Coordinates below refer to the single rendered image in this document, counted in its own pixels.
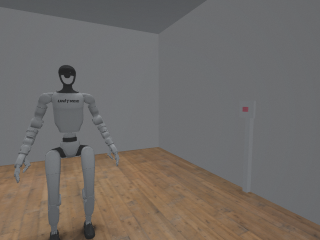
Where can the robot right foot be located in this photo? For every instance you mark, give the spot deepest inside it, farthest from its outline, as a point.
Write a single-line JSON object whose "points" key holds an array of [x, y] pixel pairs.
{"points": [[54, 236]]}

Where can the panel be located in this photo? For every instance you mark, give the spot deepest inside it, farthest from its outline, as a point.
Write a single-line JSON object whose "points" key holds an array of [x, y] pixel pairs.
{"points": [[248, 141]]}

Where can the right robot forearm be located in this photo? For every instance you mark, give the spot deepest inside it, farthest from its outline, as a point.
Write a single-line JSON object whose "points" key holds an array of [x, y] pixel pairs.
{"points": [[28, 139]]}

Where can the right robot upper arm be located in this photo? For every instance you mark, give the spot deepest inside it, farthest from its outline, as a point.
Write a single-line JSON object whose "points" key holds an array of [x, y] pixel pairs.
{"points": [[40, 109]]}

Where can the right robot thigh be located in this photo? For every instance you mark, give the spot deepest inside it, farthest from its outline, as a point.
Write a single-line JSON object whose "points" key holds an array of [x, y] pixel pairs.
{"points": [[53, 172]]}

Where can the left robot upper arm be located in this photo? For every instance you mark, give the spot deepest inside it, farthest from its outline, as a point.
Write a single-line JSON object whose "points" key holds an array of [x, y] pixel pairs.
{"points": [[92, 106]]}

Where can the left robot forearm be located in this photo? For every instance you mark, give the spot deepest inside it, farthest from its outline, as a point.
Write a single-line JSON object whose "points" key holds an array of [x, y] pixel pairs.
{"points": [[105, 133]]}

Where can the right robot hand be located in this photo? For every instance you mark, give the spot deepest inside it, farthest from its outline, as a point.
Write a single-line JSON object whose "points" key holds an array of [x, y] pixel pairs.
{"points": [[19, 162]]}

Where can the left robot hand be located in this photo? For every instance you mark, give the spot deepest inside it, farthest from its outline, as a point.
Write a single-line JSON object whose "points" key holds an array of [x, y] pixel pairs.
{"points": [[114, 151]]}

